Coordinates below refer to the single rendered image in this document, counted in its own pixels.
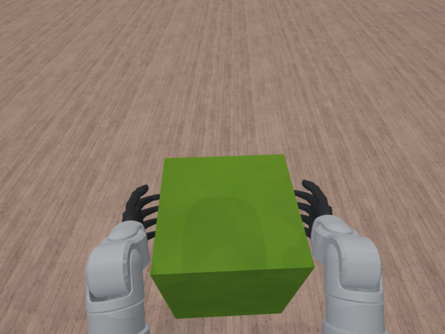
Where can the right robot hand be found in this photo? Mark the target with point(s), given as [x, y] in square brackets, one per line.
[318, 205]

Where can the left robot forearm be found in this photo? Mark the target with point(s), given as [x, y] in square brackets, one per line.
[114, 281]

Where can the right robot forearm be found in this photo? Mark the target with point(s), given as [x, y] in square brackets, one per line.
[352, 278]

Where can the carton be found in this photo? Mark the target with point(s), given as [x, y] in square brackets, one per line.
[229, 237]

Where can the left robot hand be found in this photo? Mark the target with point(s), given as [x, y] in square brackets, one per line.
[135, 204]

